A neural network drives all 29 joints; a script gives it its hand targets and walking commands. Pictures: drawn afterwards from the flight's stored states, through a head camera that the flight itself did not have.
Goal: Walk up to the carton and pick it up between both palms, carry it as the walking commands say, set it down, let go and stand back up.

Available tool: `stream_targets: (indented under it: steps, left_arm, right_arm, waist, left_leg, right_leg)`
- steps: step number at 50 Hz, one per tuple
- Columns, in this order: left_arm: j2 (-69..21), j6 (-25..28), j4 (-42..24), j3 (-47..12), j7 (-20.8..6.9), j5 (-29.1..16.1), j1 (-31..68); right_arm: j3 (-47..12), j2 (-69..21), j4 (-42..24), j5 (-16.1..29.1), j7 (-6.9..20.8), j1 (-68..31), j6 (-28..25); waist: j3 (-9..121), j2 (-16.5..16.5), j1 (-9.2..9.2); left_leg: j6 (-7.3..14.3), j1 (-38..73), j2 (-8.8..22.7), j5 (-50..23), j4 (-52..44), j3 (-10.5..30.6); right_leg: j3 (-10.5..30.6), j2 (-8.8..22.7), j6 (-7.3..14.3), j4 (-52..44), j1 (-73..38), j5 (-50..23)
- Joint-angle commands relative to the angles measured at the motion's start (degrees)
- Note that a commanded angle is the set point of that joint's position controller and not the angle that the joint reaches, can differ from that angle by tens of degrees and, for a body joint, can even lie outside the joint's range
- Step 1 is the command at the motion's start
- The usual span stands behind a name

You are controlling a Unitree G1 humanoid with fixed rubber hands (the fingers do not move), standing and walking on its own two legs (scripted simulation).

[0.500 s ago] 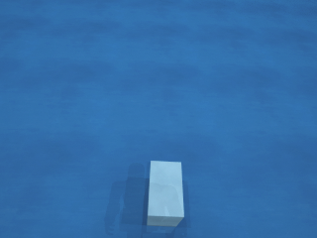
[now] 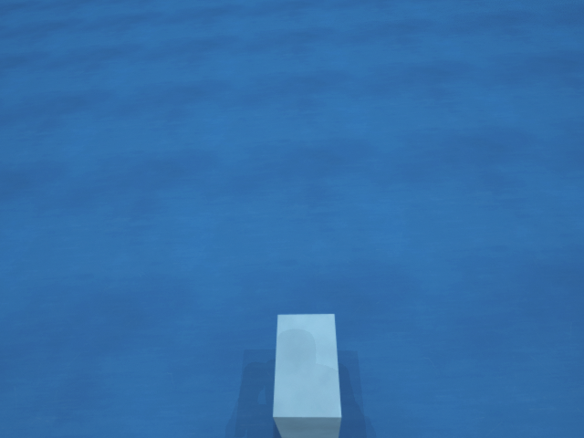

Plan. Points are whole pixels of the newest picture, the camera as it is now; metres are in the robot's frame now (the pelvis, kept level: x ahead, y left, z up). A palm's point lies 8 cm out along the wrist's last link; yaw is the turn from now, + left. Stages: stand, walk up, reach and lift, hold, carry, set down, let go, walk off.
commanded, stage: walk up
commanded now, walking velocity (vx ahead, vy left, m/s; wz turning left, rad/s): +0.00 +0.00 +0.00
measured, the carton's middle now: (308, 377) +0.41 +0.02 -0.63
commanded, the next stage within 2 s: stand in 0.16 s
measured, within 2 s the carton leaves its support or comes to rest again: neither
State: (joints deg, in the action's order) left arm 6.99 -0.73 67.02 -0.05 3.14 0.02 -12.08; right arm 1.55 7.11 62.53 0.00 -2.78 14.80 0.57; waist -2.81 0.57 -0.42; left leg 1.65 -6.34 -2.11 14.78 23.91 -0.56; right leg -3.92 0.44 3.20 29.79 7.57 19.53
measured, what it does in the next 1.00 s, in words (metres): lowers itself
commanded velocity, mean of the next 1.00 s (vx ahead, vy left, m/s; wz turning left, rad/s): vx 0.00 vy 0.00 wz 0.00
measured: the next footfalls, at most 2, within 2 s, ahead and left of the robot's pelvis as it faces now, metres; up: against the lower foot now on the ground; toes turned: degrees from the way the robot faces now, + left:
none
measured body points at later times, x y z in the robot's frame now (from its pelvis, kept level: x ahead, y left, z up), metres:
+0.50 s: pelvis +0.00 +0.00 +0.00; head +0.00 -0.02 +0.45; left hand +0.02 +0.23 -0.15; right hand +0.02 -0.22 -0.17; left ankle -0.02 +0.13 -0.74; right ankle -0.03 -0.07 -0.74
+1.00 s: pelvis -0.07 +0.04 -0.05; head +0.09 +0.05 +0.37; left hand +0.14 +0.21 -0.20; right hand +0.13 -0.19 -0.19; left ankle -0.02 +0.13 -0.74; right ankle -0.03 -0.07 -0.74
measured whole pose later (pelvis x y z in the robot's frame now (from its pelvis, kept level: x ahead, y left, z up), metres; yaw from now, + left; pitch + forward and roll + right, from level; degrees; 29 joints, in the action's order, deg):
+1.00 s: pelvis -0.07 +0.04 -0.05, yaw -2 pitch +19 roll -2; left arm 3.8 -21.8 26.3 0.0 5.9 -2.0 0.7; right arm 4.2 10.2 37.3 1.9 4.3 -5.3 18.2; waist -0.4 0.6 -0.4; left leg 1.4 -51.8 0.3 19.0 51.4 -0.6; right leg -4.2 -1.0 1.7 48.8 49.3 18.9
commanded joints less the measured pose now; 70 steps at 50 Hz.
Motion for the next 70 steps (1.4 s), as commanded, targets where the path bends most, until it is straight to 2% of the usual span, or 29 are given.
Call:
stream_targets:
  steps: [1,4,8,9,14,18,19,23,24,25,26,29,31,33,37,39,45,49,51,56,57,59,60,63,65,67,68,69,70]
  left_arm:
    - [6.8,2.2,-0.7,1.9,0.0,1.0,-7.6]
    - [6.8,2.6,-0.9,1.8,0.0,1.2,-7.8]
    - [8.6,3.3,-1.7,2.0,-0.2,1.0,-6.1]
    - [8.3,3.3,-1.7,1.7,-0.5,1.2,-6.8]
    - [9.4,3.6,-0.5,1.8,0.3,0.7,-7.2]
    - [10.7,3.6,-1.1,1.8,0.1,0.9,-5.6]
    - [11.8,4.3,-1.9,2.0,-0.3,0.6,-4.9]
    - [12.2,4.2,-1.4,1.8,-0.2,0.8,-5.3]
    - [12.3,3.9,-1.9,2.2,-0.4,0.8,-5.6]
    - [12.7,-0.2,-22.0,-0.5,0.4,-7.3,14.5]
    - [14.5,-4.0,-38.6,-0.4,0.1,-6.0,34.6]
    - [10.7,-17.7,-35.7,1.0,-0.1,-6.5,26.0]
    - [9.4,-26.2,-32.5,1.0,0.1,-7.9,17.7]
    - [8.2,-31.5,-32.3,2.5,-0.4,-3.2,6.3]
    - [4.2,-30.3,-37.1,4.7,-0.2,0.4,3.6]
    - [1.6,-27.0,-41.4,4.9,0.0,1.3,7.2]
    - [-1.7,-18.1,-49.8,5.6,2.5,2.4,15.7]
    - [-2.0,-18.1,-52.8,6.4,3.9,1.4,21.5]
    - [-1.5,-18.8,-56.7,6.8,4.1,2.2,28.9]
    - [-0.8,-23.2,-59.3,7.0,7.1,0.3,42.9]
    - [0.7,-24.2,-60.6,7.3,7.5,-0.5,46.8]
    - [-0.4,-25.9,-61.0,7.6,8.2,-1.3,49.9]
    - [-2.7,-26.7,-56.3,8.1,8.4,-0.9,46.6]
    - [-5.6,-27.2,-51.8,6.5,9.2,-1.8,49.0]
    - [-1.7,-25.3,-50.5,10.5,9.9,1.8,54.1]
    - [-1.8,-23.6,-49.8,10.2,10.2,1.3,57.0]
    - [-3.5,-22.2,-50.6,9.0,10.3,-0.4,59.0]
    - [-3.1,-21.0,-50.6,10.1,10.7,0.7,59.1]
    - [-3.3,-20.2,-47.7,10.0,11.2,-0.1,56.1]
  right_arm:
    - [0.7,4.3,0.5,-0.7,0.0,4.0,-0.4]
    - [0.8,4.8,-0.2,-0.9,0.2,1.8,-1.1]
    - [1.4,7.2,0.1,-0.9,0.1,1.4,-1.5]
    - [1.4,7.2,-0.1,-0.9,0.2,1.6,-1.4]
    - [1.5,7.9,-0.5,-0.6,0.3,1.6,-2.2]
    - [2.5,9.6,-0.3,-0.7,0.2,1.1,-2.7]
    - [2.3,11.0,-0.6,-0.7,0.2,-0.3,-2.8]
    - [2.3,9.9,-0.7,-0.9,0.4,-0.3,-2.4]
    - [1.9,9.9,-1.4,-0.7,0.6,-0.7,-2.4]
    - [-8.2,8.7,-21.5,7.7,-0.5,-20.8,1.1]
    - [-9.4,11.2,-32.5,7.7,-0.9,-37.7,4.9]
    - [-6.3,9.8,-30.6,7.4,-1.0,-26.2,18.1]
    - [-5.4,8.7,-27.3,5.6,-1.3,-17.1,27.0]
    - [-4.5,7.0,-27.3,2.8,0.3,-10.0,31.4]
    - [-0.7,7.7,-28.7,-0.4,2.6,-10.6,28.9]
    - [2.4,8.4,-31.7,-3.5,3.9,-14.4,25.8]
    - [5.0,10.9,-33.6,-0.6,7.8,-23.9,15.5]
    - [7.3,15.4,-38.6,0.1,8.2,-31.1,14.8]
    - [6.5,14.8,-42.4,1.6,8.2,-38.6,15.5]
    - [9.0,18.9,-38.6,1.4,8.0,-50.7,18.8]
    - [8.4,20.3,-42.0,2.8,7.6,-56.2,19.0]
    - [9.7,20.9,-40.2,2.7,7.1,-58.7,20.5]
    - [8.8,19.5,-36.3,2.1,6.9,-57.7,21.2]
    - [10.4,20.5,-28.8,0.5,7.1,-58.5,21.3]
    - [10.9,19.1,-25.1,-0.1,6.7,-61.8,20.2]
    - [12.3,20.3,-24.2,0.1,6.3,-63.0,18.4]
    - [11.4,19.5,-26.3,0.3,6.0,-67.2,17.2]
    - [10.8,20.1,-27.1,1.2,5.9,-68.0,15.9]
    - [11.2,20.6,-26.4,0.7,6.0,-67.3,14.9]
  waist:
    - [-3.0,-4.6,-0.41]
    - [-3.3,-0.8,-0.46]
    - [-2.5,-4.0,-0.32]
    - [-1.7,-0.3,-0.50]
    - [-0.8,-5.5,-0.17]
    - [-1.4,-3.5,-0.70]
    - [-0.7,-0.2,-0.78]
    - [-1.7,-5.8,-0.48]
    - [-2.5,-4.3,-0.54]
    - [6.7,-8.0,1.87]
    - [5.9,-10.5,-1.83]
    - [6.9,-7.8,-1.85]
    - [8.7,-6.1,-1.26]
    - [16.6,-2.3,-0.26]
    - [17.2,-3.3,0.41]
    - [19.7,-3.4,-1.49]
    - [35.0,4.9,-0.83]
    - [38.6,0.4,-2.08]
    - [38.1,0.8,-0.88]
    - [40.0,1.6,-2.14]
    - [43.9,2.0,-0.31]
    - [47.6,1.3,-1.99]
    - [43.4,2.7,1.23]
    - [40.3,4.3,-2.79]
    - [38.8,4.3,-0.63]
    - [43.9,5.9,-2.81]
    - [48.0,1.3,-2.90]
    - [52.3,5.2,-1.36]
    - [53.5,3.0,-1.26]
  left_leg:
    - [-0.5,-4.6,4.7,-5.7,-3.6,3.6]
    - [-0.3,-3.7,5.3,-9.5,-3.6,2.8]
    - [-0.2,-3.1,6.2,-11.1,-3.9,4.4]
    - [-0.2,-2.8,5.6,-10.2,-3.3,4.1]
    - [0.8,-3.0,6.9,-10.8,-2.6,5.1]
    - [0.4,-2.1,7.4,-15.2,-2.6,4.9]
    - [0.7,-1.3,7.3,-14.9,-2.5,5.0]
    - [-0.1,-3.5,6.6,-6.0,-2.4,4.1]
    - [0.3,-4.1,6.6,-6.0,-2.9,4.1]
    - [3.4,-13.1,3.6,3.3,8.1,5.2]
    - [2.6,-10.7,3.5,2.5,12.7,4.4]
    - [3.0,-15.1,3.9,0.5,14.6,3.2]
    - [4.1,-19.8,4.1,-5.0,11.9,1.9]
    - [2.1,-15.7,3.8,-13.9,13.7,3.4]
    - [2.1,-21.2,2.4,-20.7,16.0,5.1]
    - [1.9,-23.8,3.2,-22.1,17.0,4.8]
    - [-0.9,-15.1,4.2,-34.3,25.7,8.5]
    - [-1.5,-20.9,2.3,-16.3,25.4,5.4]
    - [-1.3,-25.7,1.5,-8.0,25.7,4.4]
    - [-2.3,-26.2,1.8,9.8,25.5,3.8]
    - [-2.1,-24.6,2.1,11.1,25.3,3.8]
    - [-2.2,-24.8,2.3,10.4,26.5,4.5]
    - [-2.8,-26.7,0.9,10.0,26.2,3.9]
    - [-3.7,-27.1,1.4,7.6,27.7,4.8]
    - [-3.6,-25.3,1.1,10.5,26.6,4.5]
    - [-4.4,-25.0,1.2,6.4,28.0,3.8]
    - [-4.1,-24.6,1.4,0.9,28.6,4.7]
    - [-4.3,-22.9,0.8,-4.6,30.5,4.4]
    - [-4.4,-22.5,0.7,-8.0,30.7,5.0]
  right_leg:
    - [9.7,8.7,-0.2,-13.5,-3.7,-23.5]
    - [9.6,7.8,-1.2,-13.1,-1.9,-22.1]
    - [8.7,6.9,-1.7,-12.6,-1.7,-24.1]
    - [9.3,7.3,-1.6,-12.9,-2.0,-24.6]
    - [8.7,7.7,-2.2,-12.6,-4.7,-32.2]
    - [7.7,7.0,-1.8,-11.2,-1.9,-28.7]
    - [8.7,7.5,-1.3,-12.1,-2.1,-28.2]
    - [10.3,8.7,-2.2,-13.8,-1.8,-28.4]
    - [10.1,8.2,-1.5,-13.6,-1.4,-25.7]
    - [8.4,4.1,-5.0,-2.9,20.8,2.3]
    - [7.8,4.2,-4.0,-1.4,26.0,5.4]
    - [8.5,6.7,-0.4,-0.2,28.3,1.4]
    - [10.4,3.7,0.6,2.8,21.2,-10.6]
    - [11.0,2.4,0.6,5.1,18.5,-19.6]
    - [11.8,1.0,0.1,9.3,20.3,-27.1]
    - [9.9,-1.1,0.3,12.2,23.4,-25.4]
    - [6.8,-3.0,-0.8,19.9,38.6,-17.7]
    - [6.2,-2.6,-1.6,19.7,36.2,-13.1]
    - [6.8,-1.9,-1.6,20.4,35.1,-9.3]
    - [4.9,-1.8,-1.0,20.7,38.6,4.4]
    - [5.3,-1.7,-1.3,21.2,37.0,6.0]
    - [5.2,-1.8,-1.1,22.4,37.7,4.1]
    - [5.0,-2.1,-0.7,22.1,38.4,5.3]
    - [4.6,-2.1,0.2,22.6,44.7,2.7]
    - [4.9,-1.8,-0.7,22.2,46.8,6.6]
    - [4.4,-2.0,-0.4,22.7,46.1,1.7]
    - [4.2,-2.7,-0.4,23.3,43.3,-2.5]
    - [4.6,-2.9,-0.2,24.7,45.8,-5.2]
    - [4.8,-3.1,-0.5,24.9,45.5,-7.2]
